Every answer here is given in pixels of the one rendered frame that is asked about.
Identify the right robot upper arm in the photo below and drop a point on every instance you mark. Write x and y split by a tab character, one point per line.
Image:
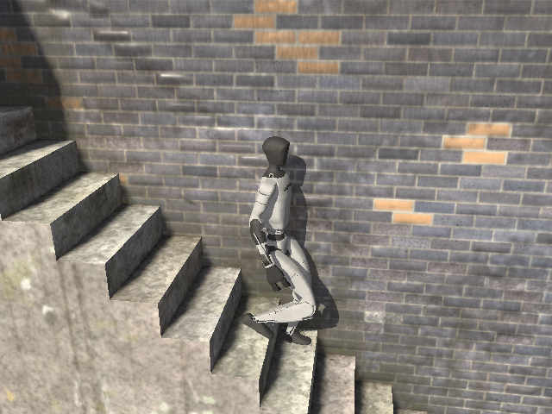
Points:
266	191

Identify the robot left shin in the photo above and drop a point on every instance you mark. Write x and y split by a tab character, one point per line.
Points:
291	325

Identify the right robot hand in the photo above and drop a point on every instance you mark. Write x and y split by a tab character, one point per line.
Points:
274	275

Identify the humanoid robot torso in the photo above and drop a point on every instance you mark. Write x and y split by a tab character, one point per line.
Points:
276	216

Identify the robot right forearm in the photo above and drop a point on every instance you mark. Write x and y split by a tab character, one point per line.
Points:
255	227

